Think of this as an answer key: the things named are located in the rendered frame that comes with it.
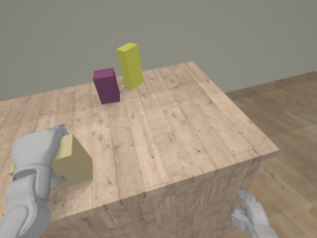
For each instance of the robot right hand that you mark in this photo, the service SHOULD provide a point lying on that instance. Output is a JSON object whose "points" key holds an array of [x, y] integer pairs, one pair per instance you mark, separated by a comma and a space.
{"points": [[246, 218]]}

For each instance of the sponge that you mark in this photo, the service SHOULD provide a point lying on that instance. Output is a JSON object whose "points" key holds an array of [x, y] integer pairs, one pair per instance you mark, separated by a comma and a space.
{"points": [[71, 161]]}

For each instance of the robot right forearm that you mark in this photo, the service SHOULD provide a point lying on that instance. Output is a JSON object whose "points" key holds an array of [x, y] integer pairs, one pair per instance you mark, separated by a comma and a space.
{"points": [[263, 231]]}

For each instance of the robot left hand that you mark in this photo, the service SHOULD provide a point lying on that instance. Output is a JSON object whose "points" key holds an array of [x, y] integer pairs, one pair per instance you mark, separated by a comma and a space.
{"points": [[39, 148]]}

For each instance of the table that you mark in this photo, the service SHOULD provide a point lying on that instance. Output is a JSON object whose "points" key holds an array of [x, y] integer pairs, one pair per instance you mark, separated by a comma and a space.
{"points": [[167, 158]]}

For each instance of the robot left forearm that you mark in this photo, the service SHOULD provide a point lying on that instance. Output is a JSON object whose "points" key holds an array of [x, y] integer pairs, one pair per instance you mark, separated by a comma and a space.
{"points": [[27, 212]]}

